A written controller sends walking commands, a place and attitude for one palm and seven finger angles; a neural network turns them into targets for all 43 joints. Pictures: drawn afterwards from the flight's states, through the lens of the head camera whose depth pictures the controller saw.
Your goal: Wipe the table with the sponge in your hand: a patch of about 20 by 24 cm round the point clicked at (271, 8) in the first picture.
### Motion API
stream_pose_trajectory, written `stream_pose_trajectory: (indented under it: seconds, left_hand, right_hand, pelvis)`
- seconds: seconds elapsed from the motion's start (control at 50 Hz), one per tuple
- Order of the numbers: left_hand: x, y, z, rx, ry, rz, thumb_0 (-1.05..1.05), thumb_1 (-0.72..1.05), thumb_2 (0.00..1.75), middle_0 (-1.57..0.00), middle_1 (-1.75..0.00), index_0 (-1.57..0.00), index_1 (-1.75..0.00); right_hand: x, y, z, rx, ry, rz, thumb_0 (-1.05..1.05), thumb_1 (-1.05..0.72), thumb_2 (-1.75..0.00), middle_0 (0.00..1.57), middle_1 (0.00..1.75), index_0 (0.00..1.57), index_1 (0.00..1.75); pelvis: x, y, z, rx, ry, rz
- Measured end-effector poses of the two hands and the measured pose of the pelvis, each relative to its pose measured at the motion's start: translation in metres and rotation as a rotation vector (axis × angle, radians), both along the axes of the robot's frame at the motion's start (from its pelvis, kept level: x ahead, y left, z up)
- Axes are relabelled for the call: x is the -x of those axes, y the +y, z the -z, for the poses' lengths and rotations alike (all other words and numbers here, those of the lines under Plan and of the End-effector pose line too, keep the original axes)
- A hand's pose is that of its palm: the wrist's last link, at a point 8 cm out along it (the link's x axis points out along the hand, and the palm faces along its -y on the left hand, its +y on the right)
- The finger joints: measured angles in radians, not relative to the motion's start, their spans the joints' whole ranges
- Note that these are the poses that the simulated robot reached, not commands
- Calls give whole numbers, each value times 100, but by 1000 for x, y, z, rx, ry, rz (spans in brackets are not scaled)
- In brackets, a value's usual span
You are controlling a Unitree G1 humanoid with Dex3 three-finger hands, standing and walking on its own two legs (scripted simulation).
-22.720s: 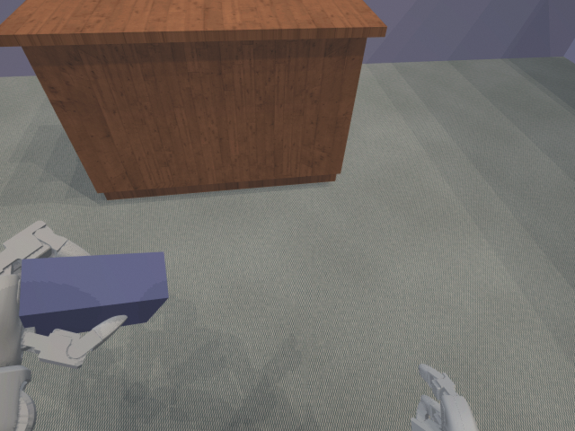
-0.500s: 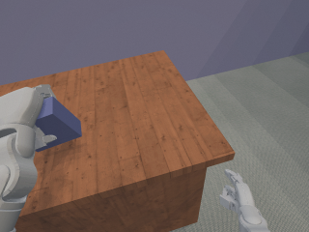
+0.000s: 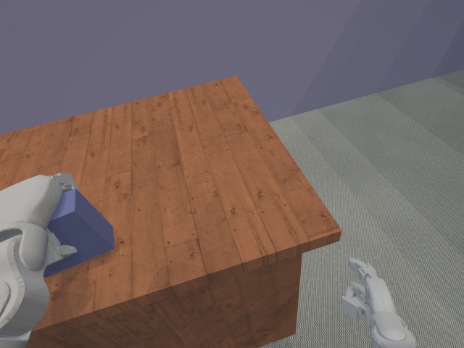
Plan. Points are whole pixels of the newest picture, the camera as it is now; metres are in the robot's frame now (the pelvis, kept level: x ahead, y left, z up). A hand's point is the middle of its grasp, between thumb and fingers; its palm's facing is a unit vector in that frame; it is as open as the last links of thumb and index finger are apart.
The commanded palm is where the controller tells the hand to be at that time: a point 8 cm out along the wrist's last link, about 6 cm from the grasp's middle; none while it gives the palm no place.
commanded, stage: move the sponge above the wiping area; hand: left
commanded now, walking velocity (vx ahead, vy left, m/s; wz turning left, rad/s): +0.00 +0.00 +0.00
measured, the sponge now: (67, 240) +0.22 +0.32 +0.11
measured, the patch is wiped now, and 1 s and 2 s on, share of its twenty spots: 0.00 0.00 0.00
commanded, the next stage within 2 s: none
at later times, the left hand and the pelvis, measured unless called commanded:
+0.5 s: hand (52, 240) +0.21 +0.33 +0.12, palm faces -0.11 -0.09 -0.99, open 9.2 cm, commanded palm +0.20 +0.32 +0.23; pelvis +0.00 +0.01 +0.00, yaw +0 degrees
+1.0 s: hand (72, 237) +0.22 +0.30 +0.13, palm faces -0.01 -0.09 -1.00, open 9.2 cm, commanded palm +0.20 +0.31 +0.23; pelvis -0.01 +0.03 +0.00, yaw +0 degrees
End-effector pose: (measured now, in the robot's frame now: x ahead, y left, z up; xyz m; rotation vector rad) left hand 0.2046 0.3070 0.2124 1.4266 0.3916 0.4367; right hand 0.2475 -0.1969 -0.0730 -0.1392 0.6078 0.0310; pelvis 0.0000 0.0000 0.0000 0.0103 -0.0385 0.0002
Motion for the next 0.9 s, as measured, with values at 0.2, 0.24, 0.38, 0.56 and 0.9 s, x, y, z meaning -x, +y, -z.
stream_pose_trajectory:
  seconds: [0.2, 0.24, 0.38, 0.56, 0.9]
  left_hand:
    - [-15, -24, -6, -132, -42, 245, 0, -43, 104, -83, -140, -82, -140]
    - [-17, -17, -25, -151, -120, 217, 0, -43, 104, -83, -140, -82, -140]
    - [-10, 20, -31, -94, -92, 8, 0, -43, 104, -82, -141, -82, -141]
    - [4, 7, 33, -38, 120, 169, 0, -42, 104, -82, -141, -82, -141]
    - [-3, 21, 6, 7, -36, 75, 0, -42, 104, -82, -141, -82, -142]
  right_hand:
    - [8, -12, 0, 82, -8, 21, 2, -91, -90, 20, 30, 20, 30]
    - [10, -11, 0, 59, -5, 28, 2, -91, -90, 20, 30, 20, 30]
    - [15, -11, 6, -1, 15, 53, 2, -91, -90, 20, 30, 20, 30]
    - [23, -6, 7, 104, 30, 29, 2, -91, -90, 20, 30, 20, 30]
    - [9, 39, -4, -10, -7, -10, 2, -91, -90, 20, 30, 20, 30]
  pelvis:
    - [-2, -8, 0, 4, -32, -4]
    - [-3, -7, 0, 5, -33, 4]
    - [-1, 0, 0, 3, -5, 14]
    - [4, 8, 1, 8, -18, -16]
    - [7, 28, -2, 9, -3, -2]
